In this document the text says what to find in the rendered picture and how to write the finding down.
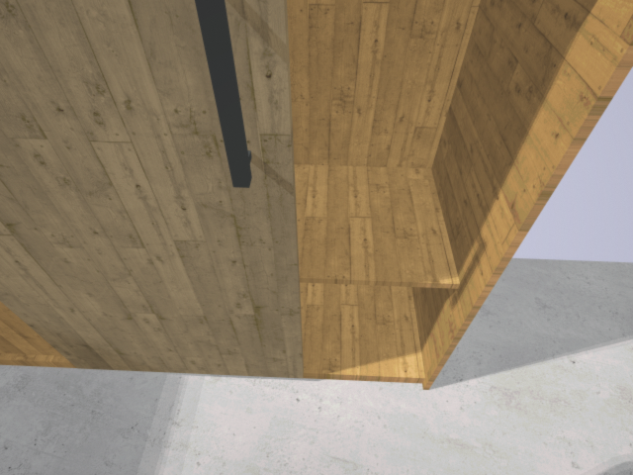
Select handle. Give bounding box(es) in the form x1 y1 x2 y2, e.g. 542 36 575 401
195 0 252 188

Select wardrobe door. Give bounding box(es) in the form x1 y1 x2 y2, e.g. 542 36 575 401
0 0 304 378
0 302 63 356

